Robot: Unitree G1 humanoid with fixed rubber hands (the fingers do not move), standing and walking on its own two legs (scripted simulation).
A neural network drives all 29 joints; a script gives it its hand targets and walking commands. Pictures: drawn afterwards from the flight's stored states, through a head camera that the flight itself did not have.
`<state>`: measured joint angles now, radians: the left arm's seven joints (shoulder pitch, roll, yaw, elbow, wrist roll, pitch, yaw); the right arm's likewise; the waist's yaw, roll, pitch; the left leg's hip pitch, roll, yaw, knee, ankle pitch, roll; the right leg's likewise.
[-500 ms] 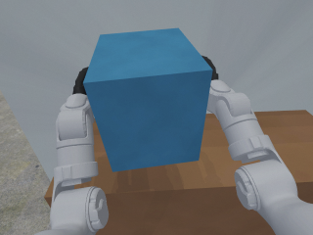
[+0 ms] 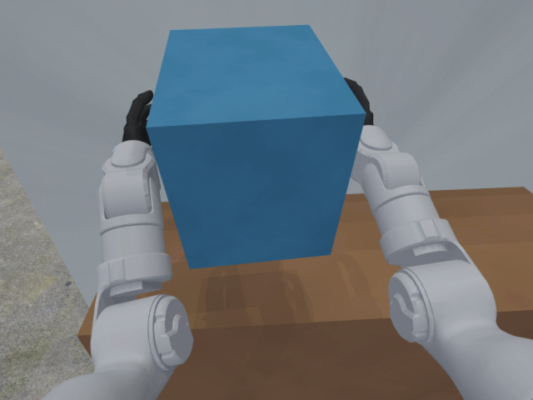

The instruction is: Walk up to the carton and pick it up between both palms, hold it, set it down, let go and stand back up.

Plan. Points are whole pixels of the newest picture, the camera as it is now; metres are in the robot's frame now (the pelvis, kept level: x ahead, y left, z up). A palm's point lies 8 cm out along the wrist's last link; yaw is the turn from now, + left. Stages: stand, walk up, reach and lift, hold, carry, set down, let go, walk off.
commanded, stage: set down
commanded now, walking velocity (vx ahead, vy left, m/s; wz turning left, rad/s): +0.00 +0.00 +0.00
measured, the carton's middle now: (251, 143) +0.40 +0.01 +0.26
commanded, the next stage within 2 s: none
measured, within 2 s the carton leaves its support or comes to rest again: neither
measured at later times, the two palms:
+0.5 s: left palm (160, 192) +0.39 +0.16 +0.19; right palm (347, 184) +0.39 -0.15 +0.18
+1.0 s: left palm (154, 213) +0.39 +0.17 +0.15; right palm (334, 193) +0.40 -0.13 +0.16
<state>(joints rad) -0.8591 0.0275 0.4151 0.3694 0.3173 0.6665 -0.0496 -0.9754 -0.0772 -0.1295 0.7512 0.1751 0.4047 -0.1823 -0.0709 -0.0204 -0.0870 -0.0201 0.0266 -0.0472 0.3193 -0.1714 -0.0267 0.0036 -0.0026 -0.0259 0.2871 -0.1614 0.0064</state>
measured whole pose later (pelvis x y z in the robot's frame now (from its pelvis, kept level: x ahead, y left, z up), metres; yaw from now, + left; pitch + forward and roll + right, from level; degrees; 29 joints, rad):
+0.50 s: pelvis +0.01 +0.00 +0.00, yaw +1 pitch -8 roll -1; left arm -0.67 0.01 0.26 0.29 0.26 0.51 0.03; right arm -0.73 -0.05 -0.10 0.68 0.13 0.13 -0.15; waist -0.07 -0.06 0.06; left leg -0.01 0.03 -0.07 0.35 -0.20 -0.03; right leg 0.05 0.00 -0.05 0.25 -0.16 0.01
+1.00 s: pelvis +0.01 -0.01 +0.00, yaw +1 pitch -6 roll -1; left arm -0.67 0.01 0.32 0.46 0.28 0.43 0.02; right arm -0.79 0.01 -0.24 0.88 -0.03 0.05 -0.10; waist -0.02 -0.06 0.03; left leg -0.04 0.03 -0.07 0.31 -0.17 -0.05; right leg 0.00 0.00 -0.05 0.27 -0.16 0.00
